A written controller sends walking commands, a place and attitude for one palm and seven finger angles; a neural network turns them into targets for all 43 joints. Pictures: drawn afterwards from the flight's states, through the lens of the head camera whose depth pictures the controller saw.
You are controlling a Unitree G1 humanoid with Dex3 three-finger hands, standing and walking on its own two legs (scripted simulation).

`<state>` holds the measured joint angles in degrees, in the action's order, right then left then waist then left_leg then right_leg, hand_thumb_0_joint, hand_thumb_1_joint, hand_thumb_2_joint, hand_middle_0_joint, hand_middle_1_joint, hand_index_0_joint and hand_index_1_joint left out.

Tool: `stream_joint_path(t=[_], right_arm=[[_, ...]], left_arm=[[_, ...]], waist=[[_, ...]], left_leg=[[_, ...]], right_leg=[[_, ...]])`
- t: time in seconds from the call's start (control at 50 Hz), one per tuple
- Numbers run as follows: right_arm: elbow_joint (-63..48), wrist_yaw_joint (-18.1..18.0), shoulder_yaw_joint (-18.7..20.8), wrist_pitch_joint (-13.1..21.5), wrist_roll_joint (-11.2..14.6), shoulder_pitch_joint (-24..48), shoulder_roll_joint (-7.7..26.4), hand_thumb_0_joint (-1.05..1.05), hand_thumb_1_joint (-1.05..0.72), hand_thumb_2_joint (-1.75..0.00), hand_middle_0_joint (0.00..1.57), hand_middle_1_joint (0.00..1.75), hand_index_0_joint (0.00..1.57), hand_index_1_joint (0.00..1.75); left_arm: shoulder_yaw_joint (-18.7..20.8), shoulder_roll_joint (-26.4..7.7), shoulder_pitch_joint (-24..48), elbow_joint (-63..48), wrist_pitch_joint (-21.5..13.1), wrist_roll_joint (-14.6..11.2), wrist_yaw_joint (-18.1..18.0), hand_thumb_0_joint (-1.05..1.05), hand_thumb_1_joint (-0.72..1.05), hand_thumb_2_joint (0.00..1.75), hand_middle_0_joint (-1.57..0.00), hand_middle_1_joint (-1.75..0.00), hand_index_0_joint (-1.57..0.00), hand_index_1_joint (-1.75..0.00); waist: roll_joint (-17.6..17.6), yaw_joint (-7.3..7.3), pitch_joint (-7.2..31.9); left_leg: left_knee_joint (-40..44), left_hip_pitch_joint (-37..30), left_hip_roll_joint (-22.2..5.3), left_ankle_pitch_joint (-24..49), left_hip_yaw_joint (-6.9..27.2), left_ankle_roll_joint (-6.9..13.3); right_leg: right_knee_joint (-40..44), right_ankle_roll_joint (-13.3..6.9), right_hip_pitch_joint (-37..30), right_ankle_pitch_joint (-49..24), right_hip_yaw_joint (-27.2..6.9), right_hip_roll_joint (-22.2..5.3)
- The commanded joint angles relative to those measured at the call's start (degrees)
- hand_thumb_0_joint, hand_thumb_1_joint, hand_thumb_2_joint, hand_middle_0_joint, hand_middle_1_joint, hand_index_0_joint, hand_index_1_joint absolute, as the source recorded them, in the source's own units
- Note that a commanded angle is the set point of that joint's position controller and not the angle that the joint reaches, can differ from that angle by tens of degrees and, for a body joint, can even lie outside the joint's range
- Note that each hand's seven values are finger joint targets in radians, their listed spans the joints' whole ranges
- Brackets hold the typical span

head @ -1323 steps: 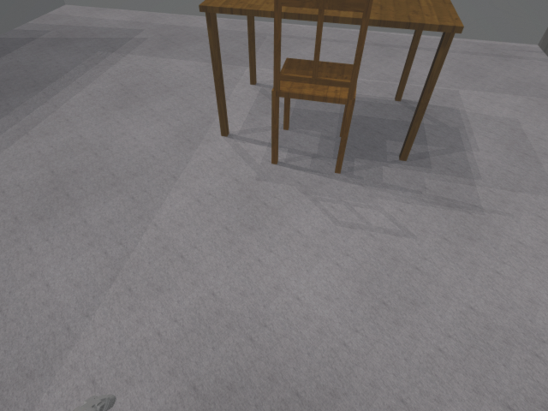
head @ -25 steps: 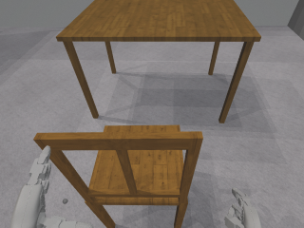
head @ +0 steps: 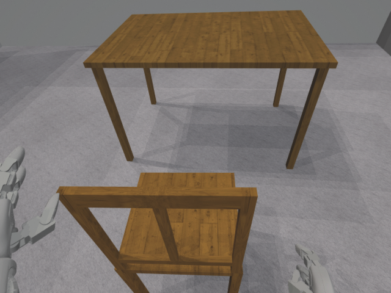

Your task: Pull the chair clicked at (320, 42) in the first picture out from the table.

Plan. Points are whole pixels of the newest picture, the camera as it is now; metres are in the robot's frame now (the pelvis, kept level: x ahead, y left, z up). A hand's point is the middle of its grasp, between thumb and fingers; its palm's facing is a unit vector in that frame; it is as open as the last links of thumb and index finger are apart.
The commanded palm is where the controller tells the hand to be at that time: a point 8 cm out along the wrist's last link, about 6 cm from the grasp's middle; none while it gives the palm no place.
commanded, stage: draw the hand back to the body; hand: left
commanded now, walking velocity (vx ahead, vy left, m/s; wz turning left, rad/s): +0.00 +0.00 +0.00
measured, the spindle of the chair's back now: (167, 235) +0.27 +0.11 -0.08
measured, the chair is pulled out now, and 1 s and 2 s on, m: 0.64 0.64 0.64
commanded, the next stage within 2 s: step back with the hand held close in 0.40 s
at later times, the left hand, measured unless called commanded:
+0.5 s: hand (36, 208) +0.19 +0.27 +0.17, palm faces +0.48 -0.77 -0.41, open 7.4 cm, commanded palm +0.14 +0.30 +0.18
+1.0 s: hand (17, 234) +0.15 +0.28 +0.16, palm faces +0.39 -0.77 -0.51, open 7.4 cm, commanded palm +0.09 +0.31 +0.18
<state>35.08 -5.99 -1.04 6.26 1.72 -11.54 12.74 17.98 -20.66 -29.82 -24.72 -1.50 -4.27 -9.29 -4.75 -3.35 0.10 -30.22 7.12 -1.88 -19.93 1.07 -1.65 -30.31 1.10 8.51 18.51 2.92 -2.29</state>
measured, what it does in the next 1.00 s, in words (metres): shifts its weight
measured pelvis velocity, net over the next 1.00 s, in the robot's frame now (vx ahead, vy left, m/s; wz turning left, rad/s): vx -0.06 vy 0.02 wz -0.03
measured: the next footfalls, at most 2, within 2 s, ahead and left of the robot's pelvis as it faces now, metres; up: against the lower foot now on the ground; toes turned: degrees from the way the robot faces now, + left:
none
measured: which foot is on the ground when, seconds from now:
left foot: down 0.00-1.00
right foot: down 0.00-1.00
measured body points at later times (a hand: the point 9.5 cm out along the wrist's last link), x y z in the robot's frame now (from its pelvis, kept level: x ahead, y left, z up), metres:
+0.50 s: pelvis +0.00 +0.00 +0.01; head -0.02 -0.03 +0.45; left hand +0.16 +0.31 +0.19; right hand +0.19 -0.22 -0.08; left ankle -0.04 +0.14 -0.73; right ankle -0.02 -0.13 -0.73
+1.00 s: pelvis -0.06 +0.02 +0.00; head -0.03 +0.01 +0.45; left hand +0.12 +0.32 +0.19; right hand +0.12 -0.22 -0.09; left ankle -0.04 +0.14 -0.73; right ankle -0.02 -0.13 -0.73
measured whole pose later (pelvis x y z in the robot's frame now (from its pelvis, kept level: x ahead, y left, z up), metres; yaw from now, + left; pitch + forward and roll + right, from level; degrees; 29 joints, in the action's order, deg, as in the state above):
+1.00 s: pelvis -0.06 +0.02 +0.00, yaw -2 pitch -1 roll +0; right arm 34.3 -5.0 0.9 1.2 1.2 -8.8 11.5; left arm 23.5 -24.2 -33.1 -30.2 -6.5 -3.8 -9.2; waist -1.2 -1.3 -3.7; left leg -29.9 14.7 -1.2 -14.5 -1.0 -0.3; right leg -28.0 2.4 15.9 11.3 0.7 -2.8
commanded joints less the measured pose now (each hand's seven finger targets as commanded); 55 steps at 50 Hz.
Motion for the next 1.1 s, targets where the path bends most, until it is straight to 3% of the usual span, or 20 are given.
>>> stream_joint_path(t=[0.0, 0.06, 0.1, 0.22, 0.32, 0.44, 0.46, 0.5, 0.52, 0.56, 0.6, 0.64, 0.7, 0.8, 0.86, 0.9, 0.92, 1.02, 1.04, 1.08], right_arm=[[-8.6, -0.1, 2.4, 3.7, -0.2, 8.3, 5.4, 0.0, -0.9, -0.9, 0.2, 0.3, 0.2, 0.3], [-7.7, 0.5, 2.7, 2.8, -0.3, 8.7, 5.4, 0.0, -0.9, -0.9, 0.2, 0.3, 0.2, 0.3], [-7.7, 0.7, 3.1, 2.2, -0.2, 9.0, 5.7, 0.0, -0.9, -0.9, 0.2, 0.3, 0.2, 0.3], [-8.1, 0.6, 3.2, 3.0, -0.5, 9.8, 5.8, 0.0, -0.9, -0.9, 0.2, 0.3, 0.2, 0.3], [-7.6, 0.5, 2.9, 3.8, -0.4, 9.5, 5.5, 0.0, -0.9, -0.9, 0.2, 0.3, 0.2, 0.3], [-7.3, 0.7, 3.1, 2.9, -0.4, 9.5, 5.6, 0.0, -0.9, -0.9, 0.2, 0.3, 0.2, 0.3], [-7.3, 0.8, 3.2, 2.7, -0.4, 9.6, 5.7, 0.0, -0.9, -0.9, 0.2, 0.3, 0.2, 0.3], [-7.9, 1.0, 2.9, 2.8, -0.5, 9.8, 6.0, 0.0, -0.9, -0.9, 0.2, 0.3, 0.2, 0.3], [-9.9, 1.3, 2.5, 1.7, -0.1, 7.3, 6.6, 0.0, -0.9, -0.9, 0.2, 0.3, 0.2, 0.3], [-8.2, 1.5, 3.3, 1.3, -0.5, 9.0, 6.0, 0.0, -0.9, -0.9, 0.2, 0.3, 0.2, 0.3], [-9.4, 1.8, 3.4, 0.0, -0.8, 9.2, 6.4, 0.0, -0.9, -0.9, 0.2, 0.3, 0.2, 0.3], [-9.6, 1.8, 3.7, -0.9, -0.9, 9.5, 6.6, 0.0, -0.9, -0.9, 0.2, 0.3, 0.2, 0.3], [-10.6, 1.9, 4.2, -2.6, -1.0, 9.9, 6.3, 0.0, -0.9, -0.9, 0.2, 0.3, 0.2, 0.3], [-11.0, 1.0, 4.4, -2.8, -0.8, 10.1, 5.6, 0.0, -0.9, -0.9, 0.2, 0.3, 0.2, 0.3], [-10.6, 0.4, 4.4, -2.2, -0.7, 9.9, 5.5, 0.0, -0.9, -0.9, 0.2, 0.3, 0.2, 0.3], [-10.4, 0.3, 4.4, -1.8, -0.7, 9.5, 5.4, 0.0, -0.9, -0.9, 0.2, 0.3, 0.2, 0.3], [-10.0, 0.2, 4.6, -1.6, -0.6, 9.4, 5.7, 0.0, -0.9, -0.9, 0.2, 0.3, 0.2, 0.3], [-9.3, 0.0, 4.8, -1.3, -0.6, 8.3, 5.8, 0.0, -0.9, -0.9, 0.2, 0.3, 0.2, 0.3], [-9.7, 0.2, 4.4, -1.3, -0.7, 7.5, 5.4, 0.0, -0.9, -0.9, 0.2, 0.3, 0.2, 0.3], [-9.8, 0.1, 4.3, -1.0, -0.9, 7.7, 5.7, 0.0, -0.9, -0.9, 0.2, 0.3, 0.2, 0.3]], left_arm=[[10.6, -12.1, 7.5, -12.1, -4.6, 0.2, -1.3, 0.0, 0.9, 0.9, -0.2, -0.3, -0.2, -0.3], [7.6, -7.6, 3.6, -5.4, -3.8, 0.0, -0.4, 0.0, 0.9, 0.9, -0.2, -0.3, -0.2, -0.3], [6.7, -6.9, 3.7, -4.7, -3.8, -0.1, 0.1, 0.0, 0.9, 0.9, -0.2, -0.3, -0.2, -0.3], [10.7, -12.7, 6.9, -11.8, -4.9, 0.4, -0.4, 0.0, 0.9, 0.9, -0.2, -0.3, -0.2, -0.3], [10.2, -11.9, 7.2, -13.1, -4.6, 0.6, -0.7, 0.0, 0.9, 0.9, -0.2, -0.3, -0.2, -0.3], [8.0, -8.6, 6.1, -7.3, -3.8, 0.4, -0.3, 0.0, 0.9, 0.9, -0.2, -0.3, -0.2, -0.3], [7.9, -8.2, 5.6, -6.2, -3.8, 0.3, -0.1, 0.0, 0.9, 0.9, -0.2, -0.3, -0.2, -0.3], [6.2, -7.7, 8.6, -9.5, -4.1, 0.4, 0.2, 0.0, 0.9, 0.9, -0.2, -0.3, -0.2, -0.3], [15.8, -18.4, 18.9, -14.1, -7.7, 0.1, -0.1, 0.0, 0.9, 0.9, -0.2, -0.3, -0.2, -0.3], [12.6, -13.4, 11.8, -9.0, -8.3, 0.4, 0.7, 0.0, 0.9, 0.9, -0.2, -0.3, -0.2, -0.3], [10.1, -9.9, 4.9, -8.1, -8.0, 0.7, 1.1, 0.0, 0.9, 0.9, -0.2, -0.3, -0.2, -0.3], [10.1, -9.5, 0.7, -9.4, -8.1, 0.7, 0.9, 0.0, 0.9, 0.9, -0.2, -0.3, -0.2, -0.3], [11.2, -10.2, -2.9, -11.6, -7.7, 1.0, 0.5, 0.0, 0.9, 0.9, -0.2, -0.3, -0.2, -0.3], [13.9, -13.4, -2.6, -16.6, -8.5, 0.7, -0.6, 0.0, 0.9, 0.9, -0.2, -0.3, -0.2, -0.3], [14.1, -13.7, -2.7, -17.8, -8.7, 0.5, -1.2, 0.0, 0.9, 0.9, -0.2, -0.3, -0.2, -0.3], [13.7, -13.0, -3.1, -16.9, -8.6, 0.5, -1.4, 0.0, 0.9, 0.9, -0.2, -0.3, -0.2, -0.3], [13.7, -13.2, -3.3, -16.9, -8.5, 0.6, -1.5, 0.0, 0.9, 0.9, -0.2, -0.3, -0.2, -0.3], [13.0, -12.4, -2.8, -14.2, -8.0, 1.0, -2.1, 0.0, 0.9, 0.9, -0.2, -0.3, -0.2, -0.3], [12.0, -11.3, -2.4, -14.2, -8.0, 1.0, -2.1, 0.0, 0.9, 0.9, -0.2, -0.3, -0.2, -0.3], [12.3, -12.3, -0.5, -14.6, -8.3, 1.4, -2.3, 0.0, 0.9, 0.9, -0.2, -0.3, -0.2, -0.3]], waist=[[0.5, 0.15, 4.2], [3.2, 0.36, 1.0], [4.9, 0.49, 0.9], [0.6, -0.27, 5.8], [-0.6, 0.07, 4.6], [2.5, 0.38, -0.1], [3.6, 0.33, 0.2], [2.6, 0.53, 1.6], [-0.1, 2.01, -3.7], [4.6, 2.2, -2.2], [4.2, 2.23, 0.4], [0.8, 2.06, 3.6], [3.1, 2.02, 7.6], [2.5, 1.92, 9.2], [-0.6, 1.93, 8.6], [0.0, 1.97, 8.2], [-1.6, 2.25, 8.1], [1.6, 2.63, 4.6], [3.5, 2.73, 4.2], [5.8, 2.87, 2.3]], left_leg=[[5.1, -0.7, -0.2, 20.2, -1.3, 2.0], [5.8, 0.2, -0.4, 20.2, -1.5, 2.1], [6.1, 0.0, -0.5, 19.4, -1.6, 2.3], [6.8, -2.1, -0.1, 20.8, -1.7, 2.3], [6.9, -2.3, -0.3, 22.4, -1.6, 1.9], [8.0, -0.9, -0.6, 19.5, -1.5, 1.9], [8.0, -0.8, -0.6, 18.8, -1.5, 2.0], [8.0, -1.4, -0.5, 18.8, -1.6, 2.2], [6.8, 2.5, -1.6, 14.9, -0.4, 3.0], [5.4, 2.7, -1.4, 12.6, -0.4, 3.0], [5.7, 2.1, -1.8, 16.5, -0.1, 2.8], [6.5, 1.4, -2.9, 21.5, 0.0, 2.7], [5.9, 1.1, -3.9, 27.9, 0.5, 2.6], [6.2, 3.4, -5.2, 27.4, 1.2, 2.7], [6.4, 6.0, -5.8, 23.9, 1.8, 3.0], [6.0, 7.8, -5.7, 21.5, 2.0, 3.0], [6.2, 8.4, -5.6, 19.5, 1.9, 3.0], [4.9, 13.2, -3.7, 5.1, 1.4, 2.6], [4.3, 13.5, -3.0, 2.2, 1.2, 2.4], [3.3, 14.3, -2.2, -2.9, 1.2, 2.4]], right_leg=[[5.1, -1.8, -3.2, -20.9, 0.0, -0.3], [6.0, -1.5, -2.8, -21.1, 0.5, -0.2], [6.6, -1.3, -2.7, -20.3, 0.4, -0.2], [6.7, -1.6, -5.6, -21.5, -0.1, -0.5], [6.9, -1.9, -5.2, -22.3, 0.1, -0.3], [7.6, -1.7, -3.2, -19.1, 0.4, 0.0], [7.7, -1.6, -3.2, -18.6, 0.5, -0.1], [7.8, -1.6, -3.5, -18.6, 0.1, -0.2], [10.3, -1.3, 0.3, -20.7, -3.9, -2.8], [10.9, -1.9, 0.5, -23.5, -6.0, -4.1], [9.2, -1.7, -0.9, -24.6, -4.9, -3.9], [7.5, -1.4, -2.2, -25.2, -3.9, -3.5], [5.5, -0.9, -3.4, -27.4, -2.7, -3.1], [3.3, -0.4, -2.3, -24.4, -2.5, -2.8], [2.4, -0.3, -1.3, -20.7, -2.7, -2.6], [2.4, -0.4, -1.0, -20.0, -3.0, -2.6], [2.5, -0.5, -1.0, -19.3, -3.5, -2.8], [7.0, -1.3, 2.9, -11.4, -6.8, -3.7], [8.2, -1.5, 4.2, -7.9, -7.1, -4.1], [11.0, -1.9, 8.1, -0.4, -8.3, -4.7]])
